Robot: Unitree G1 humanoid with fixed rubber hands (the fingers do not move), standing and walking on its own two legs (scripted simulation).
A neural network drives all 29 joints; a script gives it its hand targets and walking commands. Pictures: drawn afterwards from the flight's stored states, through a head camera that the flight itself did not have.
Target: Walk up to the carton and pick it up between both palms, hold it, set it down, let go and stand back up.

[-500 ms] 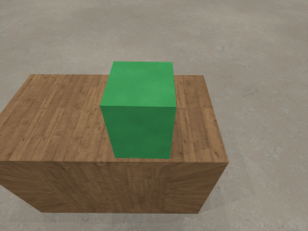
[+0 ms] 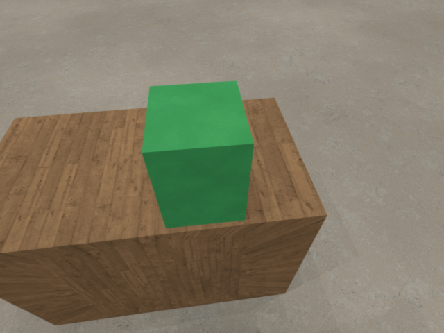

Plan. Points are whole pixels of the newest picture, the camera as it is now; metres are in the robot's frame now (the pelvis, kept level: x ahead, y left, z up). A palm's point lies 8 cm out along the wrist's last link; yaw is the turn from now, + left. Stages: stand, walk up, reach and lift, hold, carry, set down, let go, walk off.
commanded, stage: walk up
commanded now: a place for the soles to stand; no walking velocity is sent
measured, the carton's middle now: (199, 156) +0.51 +0.06 +0.01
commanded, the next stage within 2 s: reach and lift in 0.88 s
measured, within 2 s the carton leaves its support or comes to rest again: neither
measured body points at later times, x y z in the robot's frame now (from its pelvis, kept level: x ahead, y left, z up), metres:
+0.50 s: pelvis +0.01 +0.01 +0.00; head +0.02 -0.01 +0.45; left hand +0.10 +0.26 -0.13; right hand +0.05 -0.27 -0.15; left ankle +0.01 +0.08 -0.73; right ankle +0.03 -0.13 -0.73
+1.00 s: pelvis -0.01 +0.00 -0.03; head +0.04 -0.01 +0.42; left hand +0.16 +0.26 -0.14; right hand +0.11 -0.29 -0.16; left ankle +0.01 +0.08 -0.73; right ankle +0.03 -0.13 -0.73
